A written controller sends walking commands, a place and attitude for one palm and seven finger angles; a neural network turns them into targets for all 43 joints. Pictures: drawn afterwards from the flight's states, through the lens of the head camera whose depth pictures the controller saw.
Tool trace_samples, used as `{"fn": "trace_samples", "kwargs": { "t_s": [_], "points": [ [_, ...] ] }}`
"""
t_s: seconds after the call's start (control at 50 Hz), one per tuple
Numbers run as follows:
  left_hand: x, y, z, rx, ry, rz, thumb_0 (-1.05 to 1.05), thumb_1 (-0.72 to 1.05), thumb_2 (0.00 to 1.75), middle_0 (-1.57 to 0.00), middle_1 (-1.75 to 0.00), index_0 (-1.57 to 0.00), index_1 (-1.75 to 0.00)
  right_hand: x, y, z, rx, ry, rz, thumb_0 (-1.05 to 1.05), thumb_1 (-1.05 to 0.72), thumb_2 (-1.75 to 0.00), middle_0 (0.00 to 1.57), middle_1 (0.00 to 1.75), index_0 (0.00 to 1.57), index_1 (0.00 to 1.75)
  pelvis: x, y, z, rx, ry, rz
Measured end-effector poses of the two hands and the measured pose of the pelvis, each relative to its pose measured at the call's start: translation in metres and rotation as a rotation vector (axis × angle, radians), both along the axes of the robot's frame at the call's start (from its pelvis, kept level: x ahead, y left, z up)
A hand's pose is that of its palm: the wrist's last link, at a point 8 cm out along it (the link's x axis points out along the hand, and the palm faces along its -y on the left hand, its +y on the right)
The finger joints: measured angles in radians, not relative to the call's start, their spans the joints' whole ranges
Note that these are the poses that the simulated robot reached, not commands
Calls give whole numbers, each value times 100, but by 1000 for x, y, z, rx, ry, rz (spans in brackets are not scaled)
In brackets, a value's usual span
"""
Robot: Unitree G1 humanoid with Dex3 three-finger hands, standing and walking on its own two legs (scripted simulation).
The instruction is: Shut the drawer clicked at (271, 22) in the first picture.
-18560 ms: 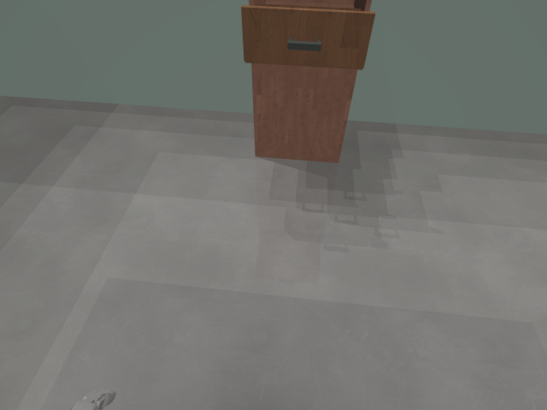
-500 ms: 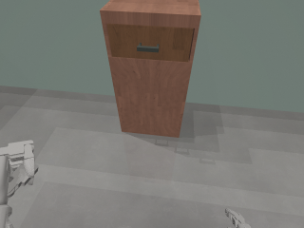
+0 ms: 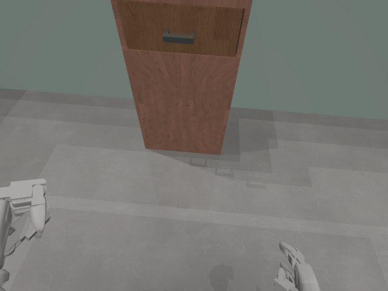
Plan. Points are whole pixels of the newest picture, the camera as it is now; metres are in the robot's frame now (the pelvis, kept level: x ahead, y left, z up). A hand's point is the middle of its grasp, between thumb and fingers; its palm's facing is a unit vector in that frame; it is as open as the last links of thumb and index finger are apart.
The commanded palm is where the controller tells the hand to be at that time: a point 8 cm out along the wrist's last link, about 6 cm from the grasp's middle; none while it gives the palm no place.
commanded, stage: let the arm hang, fingers relaxed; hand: left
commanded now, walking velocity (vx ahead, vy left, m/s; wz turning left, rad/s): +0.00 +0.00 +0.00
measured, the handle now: (179, 35) +0.93 +0.11 +0.02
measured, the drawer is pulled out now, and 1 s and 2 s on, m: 0.00 0.00 0.00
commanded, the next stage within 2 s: look to check the result in 1.14 s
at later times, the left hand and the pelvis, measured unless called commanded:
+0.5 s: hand out of the picture -0.02 +0.20 -0.18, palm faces +0.05 -0.98 -0.21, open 4.1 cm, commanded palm none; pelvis -0.01 +0.00 +0.00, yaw +3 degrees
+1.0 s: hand out of the picture -0.02 +0.16 -0.17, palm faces +0.04 -0.99 -0.14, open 7.3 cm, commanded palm none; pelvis -0.01 +0.01 +0.01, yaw +1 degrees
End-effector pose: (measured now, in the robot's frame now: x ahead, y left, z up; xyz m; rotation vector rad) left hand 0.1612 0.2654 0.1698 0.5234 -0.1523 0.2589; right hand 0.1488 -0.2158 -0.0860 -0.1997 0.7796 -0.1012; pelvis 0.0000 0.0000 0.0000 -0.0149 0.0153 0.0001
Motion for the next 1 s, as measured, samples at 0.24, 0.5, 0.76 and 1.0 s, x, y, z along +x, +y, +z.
{"fn": "trace_samples", "kwargs": {
  "t_s": [0.24, 0.5, 0.76, 1.0],
  "points": [
    [-13, 7, -217, -217, 853, 129, 1, 90, 90, -126, -147, -127, -146, -5, -48, -28, -32, 107, -11, 1, -90, -90, 20, 30, 20, 30, -3, 2, -11, 23, -10, 23],
    [-185, -20, -315, -493, 1448, 344, 2, 91, 89, -79, -99, -79, -97, -122, -34, -37, -81, 553, -50, 1, -91, -90, 19, 30, 20, 30, -11, -2, 2, -6, -34, 47],
    [-220, -24, -304, -495, 1548, 390, 1, 91, 90, -32, -45, -33, -44, -165, 13, -57, 53, 634, -100, 1, -92, -90, 20, 30, 20, 30, -13, 12, 7, 7, -53, 21],
    [-189, -51, -314, -546, 1499, 302, 1, 91, 90, -21, -31, -21, -31, -191, 26, -55, 78, 680, -149, 0, -91, -90, 20, 30, 20, 30, -10, 12, 7, 14, -48, 12]
  ]
}}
